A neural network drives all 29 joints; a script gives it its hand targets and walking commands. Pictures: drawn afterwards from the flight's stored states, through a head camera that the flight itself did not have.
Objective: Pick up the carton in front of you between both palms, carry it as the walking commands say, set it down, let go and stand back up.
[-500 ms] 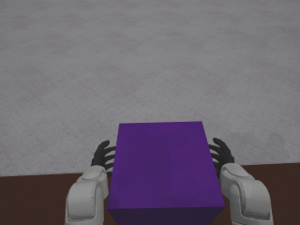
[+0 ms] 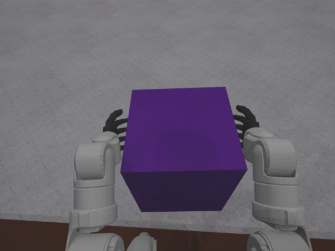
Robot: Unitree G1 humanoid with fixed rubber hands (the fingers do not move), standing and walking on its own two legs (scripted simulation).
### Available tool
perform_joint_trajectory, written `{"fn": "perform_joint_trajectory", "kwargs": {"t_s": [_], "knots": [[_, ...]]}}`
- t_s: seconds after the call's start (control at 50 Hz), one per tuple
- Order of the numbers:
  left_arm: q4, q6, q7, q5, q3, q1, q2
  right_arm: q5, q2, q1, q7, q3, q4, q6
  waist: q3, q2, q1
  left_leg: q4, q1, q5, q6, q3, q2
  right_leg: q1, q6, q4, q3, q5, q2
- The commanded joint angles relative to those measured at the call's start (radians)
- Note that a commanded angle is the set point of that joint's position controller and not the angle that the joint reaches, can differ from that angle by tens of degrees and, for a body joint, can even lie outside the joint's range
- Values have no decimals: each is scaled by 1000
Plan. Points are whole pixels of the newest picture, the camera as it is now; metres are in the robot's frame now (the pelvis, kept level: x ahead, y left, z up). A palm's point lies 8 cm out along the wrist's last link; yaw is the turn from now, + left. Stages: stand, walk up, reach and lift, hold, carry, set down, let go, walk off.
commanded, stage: carry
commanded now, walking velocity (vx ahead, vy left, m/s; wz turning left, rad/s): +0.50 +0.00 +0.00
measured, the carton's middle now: (179, 154) +0.35 +0.01 +0.04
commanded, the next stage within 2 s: none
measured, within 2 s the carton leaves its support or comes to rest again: neither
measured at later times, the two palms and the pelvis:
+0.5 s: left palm (139, 56) +0.72 +0.16 +0.08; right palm (227, 55) +0.70 -0.14 +0.09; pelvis +0.34 +0.03 -0.01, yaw -1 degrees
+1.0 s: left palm (150, 37) +1.05 +0.16 -0.01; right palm (212, 33) +1.07 -0.14 -0.02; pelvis +0.70 -0.01 -0.09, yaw +0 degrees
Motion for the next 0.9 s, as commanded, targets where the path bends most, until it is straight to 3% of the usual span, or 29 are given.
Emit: {"fn": "perform_joint_trajectory", "kwargs": {"t_s": [0.0, 0.08, 0.1, 0.12, 0.14, 0.16, 0.18, 0.2, 0.22, 0.24, 0.26, 0.28, 0.32, 0.36, 0.42, 0.44, 0.46, 0.52, 0.58, 0.62, 0.64, 0.66, 0.68, 0.7, 0.72, 0.74, 0.76, 0.78, 0.88], "knots": [[-18, -26, -274, -461, -681, -734, -961, 420, 950, -695, 193, 681, 26, -37, -341, -114, 13, -173, -50, 87, -1, 53, -21, 312, -127, -88, 183, 473, -216], [51, -33, -259, -441, -634, -780, -983, 438, 977, -763, 193, 645, 88, -36, -311, -150, 27, -495, 154, 260, 28, 145, -100, 290, -71, -73, 92, 609, -156], [61, -33, -256, -437, -628, -789, -992, 443, 986, -782, 196, 639, 97, -34, -320, -169, 16, -535, 223, 274, 39, 149, -112, 297, -57, -49, 88, 647, -164], [70, -32, -253, -436, -625, -800, -1007, 444, 999, -788, 199, 631, 110, -32, -382, -182, -31, -477, 362, 336, 58, 154, -119, 278, -30, 67, 50, 781, -177], [77, -28, -252, -437, -622, -805, -1019, 441, 1000, -763, 203, 615, 131, -32, -450, -142, -93, -547, 505, 321, 57, 175, -148, 280, 10, 251, -4, 816, -141], [79, -25, -252, -435, -623, -819, -1021, 434, 1005, -742, 208, 598, 142, -32, -476, -57, -138, -570, 666, 300, 46, 113, -103, 161, 24, 457, 5, 650, -99], [90, -18, -252, -432, -623, -825, -1043, 429, 995, -741, 212, 579, 156, -32, -576, 163, -114, -464, 925, 494, 132, -225, 122, -94, 45, 687, 54, 258, -39], [95, -16, -248, -422, -608, -790, -1050, 435, 1008, -728, 218, 580, 174, -32, -654, 358, -138, -592, 1085, 356, 273, -542, 241, -359, 62, 933, 142, -224, 100], [65, -19, -240, -408, -606, -827, -1062, 461, 1051, -752, 227, 592, 147, -33, -599, 285, -135, -600, 1082, 294, 281, -511, 230, -492, 35, 969, 217, -222, 45], [30, -22, -231, -400, -603, -861, -1075, 485, 1089, -812, 234, 606, 88, -38, -550, 179, -147, -598, 1038, 374, 260, -464, 212, -540, 24, 935, 234, -175, 13], [-6, -28, -220, -393, -601, -875, -1084, 511, 1116, -865, 237, 627, 26, -41, -515, 92, -136, -601, 975, 453, 232, -402, 199, -537, 23, 862, 234, -128, -14], [-38, -32, -209, -383, -598, -871, -1088, 532, 1134, -908, 237, 651, -26, -43, -518, 63, -126, -603, 935, 438, 215, -366, 190, -510, 27, 789, 241, -91, -37], [-87, -37, -192, -364, -609, -831, -1079, 557, 1146, -915, 231, 684, -99, -48, -537, 53, -123, -619, 915, 407, 199, -319, 175, -465, 39, 671, 230, -90, -43], [-120, -43, -181, -342, -626, -774, -1056, 556, 1121, -875, 225, 705, -141, -52, -540, 72, -133, -608, 927, 496, 213, -271, 170, -475, 52, 544, 194, -132, -28], [-150, -52, -173, -315, -657, -714, -1000, 545, 1066, -810, 224, 732, -160, -56, -551, 95, -150, -554, 997, 708, 185, -189, 140, -504, 52, 441, 151, 105, -13], [-156, -53, -173, -310, -670, -706, -983, 543, 1047, -790, 226, 739, -145, -57, -538, 104, -171, -519, 1068, 655, 156, -147, 79, -572, 52, 372, 152, 244, -11], [-153, -51, -175, -306, -677, -703, -966, 533, 1029, -764, 228, 741, -122, -58, -520, 108, -188, -501, 1081, 646, 150, -136, 57, -585, 54, 298, 126, 302, 1], [-106, -37, -192, -294, -672, -688, -910, 517, 987, -703, 238, 735, -35, -57, -417, 60, -194, -472, 868, 403, 127, -72, -14, -343, 48, -37, 88, 609, 29], [-31, -20, -215, -287, -638, -685, -866, 509, 983, -708, 248, 723, 63, -53, -364, 110, -128, -355, 744, 320, 109, -52, -6, -147, 10, -89, 92, 691, -1], [29, -11, -230, -285, -596, -666, -853, 499, 984, -737, 253, 698, 122, -50, -411, 49, 3, -45, 601, 330, 71, 23, -23, 153, 13, -93, 68, 618, -29], [64, -8, -240, -286, -564, -677, -842, 498, 975, -764, 250, 678, 144, -48, -401, -85, 36, 174, 399, 18, 49, 51, -84, 301, 29, -5, 146, 710, -111], [118, -4, -244, -284, -546, -687, -823, 496, 991, -779, 245, 661, 172, -32, -450, -306, -27, 308, 80, -391, 23, -20, -142, 600, -42, 198, 399, 1079, -272], [163, 2, -248, -308, -534, -682, -835, 485, 980, -777, 233, 634, 199, -20, -521, -321, 1, 383, -16, -384, 12, -62, -125, 645, -141, 143, 578, 793, -363], [165, -5, -257, -342, -535, -697, -880, 479, 987, -798, 223, 623, 179, -19, -536, -287, 37, 419, -95, -321, 14, -80, -107, 587, -209, 14, 715, 337, -373], [140, -9, -268, -376, -546, -749, -949, 468, 1015, -822, 212, 610, 164, -23, -476, -126, 25, 346, -87, -197, 11, -83, -78, 467, -179, -59, 680, 204, -325], [99, -18, -276, -414, -576, -840, -1003, 462, 1043, -852, 205, 602, 136, -29, -461, -136, 14, 330, -89, -174, 5, -70, -61, 404, -196, -37, 682, 326, -340], [70, -23, -281, -455, -600, -894, -1059, 456, 1064, -864, 197, 597, 123, -37, -436, -72, -1, 262, -56, -136, -6, -76, -39, 316, -194, -46, 597, 393, -312], [41, -31, -283, -487, -622, -929, -1100, 447, 1078, -858, 189, 594, 108, -44, -438, -58, -4, 219, -33, -138, -11, -62, -36, 287, -180, -53, 555, 387, -281], [-42, -66, -278, -524, -669, -896, -1162, 398, 1107, -738, 161, 606, 67, -84, -493, -90, 17, 60, -128, -44, -14, 4, -45, 419, -121, 8, 407, 727, -217]]}}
